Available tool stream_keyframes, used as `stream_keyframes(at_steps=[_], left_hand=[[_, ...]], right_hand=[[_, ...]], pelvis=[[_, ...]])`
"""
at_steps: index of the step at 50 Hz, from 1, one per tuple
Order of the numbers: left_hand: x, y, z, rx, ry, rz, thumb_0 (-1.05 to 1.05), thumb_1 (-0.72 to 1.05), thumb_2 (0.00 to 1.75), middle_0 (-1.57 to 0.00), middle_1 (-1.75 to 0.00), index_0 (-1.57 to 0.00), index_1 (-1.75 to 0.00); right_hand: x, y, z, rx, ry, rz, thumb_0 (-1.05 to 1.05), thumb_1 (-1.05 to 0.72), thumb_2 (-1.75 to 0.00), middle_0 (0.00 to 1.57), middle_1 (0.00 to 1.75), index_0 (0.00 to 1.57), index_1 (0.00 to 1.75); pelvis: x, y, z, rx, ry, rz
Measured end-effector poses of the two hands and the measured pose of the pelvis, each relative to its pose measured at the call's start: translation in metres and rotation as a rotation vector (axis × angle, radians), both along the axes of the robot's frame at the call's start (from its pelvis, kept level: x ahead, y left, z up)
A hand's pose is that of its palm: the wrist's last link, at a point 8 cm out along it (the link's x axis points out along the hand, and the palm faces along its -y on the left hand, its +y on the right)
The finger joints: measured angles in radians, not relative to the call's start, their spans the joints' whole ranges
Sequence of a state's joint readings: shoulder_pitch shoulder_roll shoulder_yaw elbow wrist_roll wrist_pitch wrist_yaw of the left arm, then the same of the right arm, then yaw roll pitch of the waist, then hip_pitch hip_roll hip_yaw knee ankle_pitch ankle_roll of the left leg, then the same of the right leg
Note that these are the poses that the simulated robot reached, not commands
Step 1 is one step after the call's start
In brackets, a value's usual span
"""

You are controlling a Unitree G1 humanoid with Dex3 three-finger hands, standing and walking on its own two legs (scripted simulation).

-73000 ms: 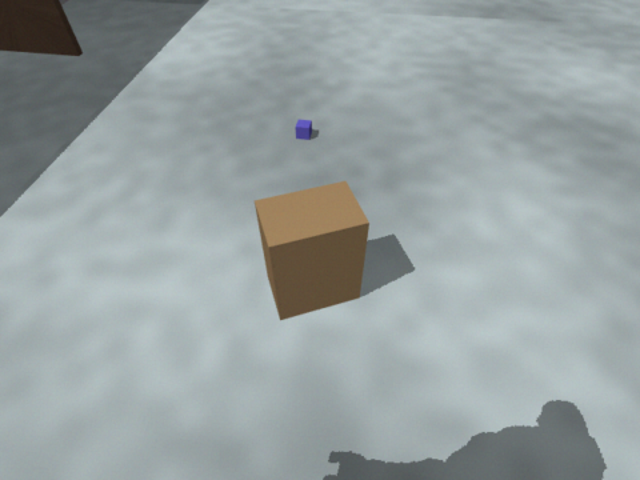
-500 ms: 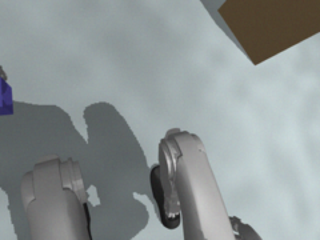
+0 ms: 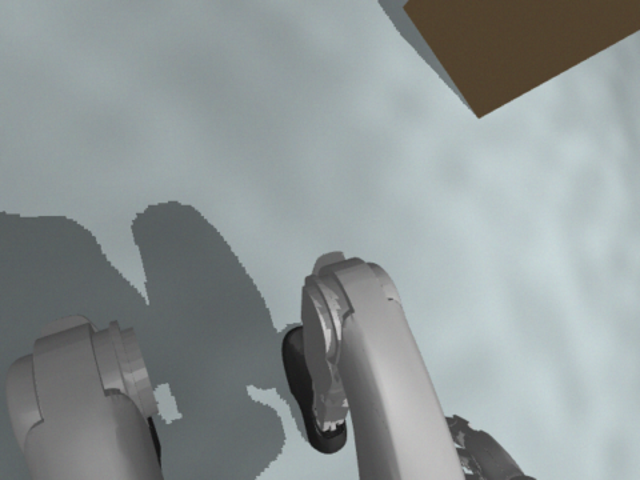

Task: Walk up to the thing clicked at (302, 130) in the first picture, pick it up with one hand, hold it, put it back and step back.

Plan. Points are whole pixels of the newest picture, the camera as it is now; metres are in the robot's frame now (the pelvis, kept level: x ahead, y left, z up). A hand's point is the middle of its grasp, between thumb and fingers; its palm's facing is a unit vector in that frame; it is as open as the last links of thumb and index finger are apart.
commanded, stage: rest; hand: left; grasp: from above
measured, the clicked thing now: out of the picture +0.46 +0.34 -0.25
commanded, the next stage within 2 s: open in 0.52 s
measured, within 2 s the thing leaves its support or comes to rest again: rests again in 1.90 s
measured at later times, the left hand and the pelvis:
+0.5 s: hand out of the picture +0.45 +0.34 -0.22, palm faces -0.47 -0.08 -0.88, open 10.1 cm; pelvis +0.00 +0.01 +0.00, yaw -1 degrees
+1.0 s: hand out of the picture +0.45 +0.33 -0.23, palm faces -0.47 -0.08 -0.88, open 11.1 cm; pelvis +0.00 +0.01 +0.00, yaw -2 degrees
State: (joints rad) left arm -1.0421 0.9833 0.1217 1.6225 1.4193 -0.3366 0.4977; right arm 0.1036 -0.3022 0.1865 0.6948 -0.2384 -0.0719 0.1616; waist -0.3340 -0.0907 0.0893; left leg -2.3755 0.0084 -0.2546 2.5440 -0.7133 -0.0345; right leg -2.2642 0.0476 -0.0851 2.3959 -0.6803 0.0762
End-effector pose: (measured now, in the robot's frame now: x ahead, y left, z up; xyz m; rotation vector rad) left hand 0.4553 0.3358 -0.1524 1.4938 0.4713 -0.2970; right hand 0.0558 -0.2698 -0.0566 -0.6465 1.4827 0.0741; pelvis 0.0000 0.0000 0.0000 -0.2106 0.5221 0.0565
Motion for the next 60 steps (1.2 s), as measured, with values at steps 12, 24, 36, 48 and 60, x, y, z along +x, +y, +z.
stream_keyframes(at_steps=[12, 24, 36, 48, 60], left_hand=[[0.001, -0.001, -0.010, -0.006, 0.004, 0.011, -0.02, 0.03, 0.44, -0.70, -0.49, -0.71, -0.45], [0.000, 0.002, -0.010, -0.012, -0.003, 0.011, -0.02, 0.03, 0.44, -0.70, -0.49, -0.72, -0.45], [-0.001, 0.002, -0.010, -0.010, -0.003, 0.007, -0.02, 0.04, 0.44, -0.69, -0.50, -0.70, -0.46], [-0.002, 0.000, -0.018, -0.004, 0.003, 0.003, -0.01, -0.02, 0.54, -0.52, -0.63, -0.54, -0.60], [0.003, 0.003, -0.021, 0.000, -0.013, 0.014, 0.00, -0.19, 0.71, -0.35, -0.76, -0.36, -0.74]], right_hand=[[0.002, 0.009, 0.003, 0.017, -0.008, 0.032, 0.00, -0.91, -0.90, 0.20, 0.30, 0.21, 0.30], [-0.001, 0.012, 0.006, 0.019, -0.012, 0.056, 0.00, -0.91, -0.90, 0.20, 0.30, 0.21, 0.30], [-0.003, 0.015, 0.007, 0.029, -0.018, 0.083, 0.00, -0.91, -0.90, 0.20, 0.30, 0.21, 0.30], [-0.005, 0.016, 0.008, 0.039, -0.018, 0.097, 0.00, -0.91, -0.90, 0.20, 0.30, 0.21, 0.31], [-0.002, 0.013, 0.011, 0.028, -0.007, 0.095, 0.00, -0.91, -0.90, 0.20, 0.30, 0.21, 0.31]], pelvis=[[0.000, 0.002, 0.000, -0.014, -0.013, -0.005], [-0.002, 0.005, -0.001, -0.026, -0.028, -0.009], [-0.004, 0.005, -0.003, -0.028, -0.045, -0.012], [-0.005, 0.005, -0.004, -0.030, -0.049, -0.015], [-0.002, 0.006, -0.004, -0.038, -0.041, -0.016]])
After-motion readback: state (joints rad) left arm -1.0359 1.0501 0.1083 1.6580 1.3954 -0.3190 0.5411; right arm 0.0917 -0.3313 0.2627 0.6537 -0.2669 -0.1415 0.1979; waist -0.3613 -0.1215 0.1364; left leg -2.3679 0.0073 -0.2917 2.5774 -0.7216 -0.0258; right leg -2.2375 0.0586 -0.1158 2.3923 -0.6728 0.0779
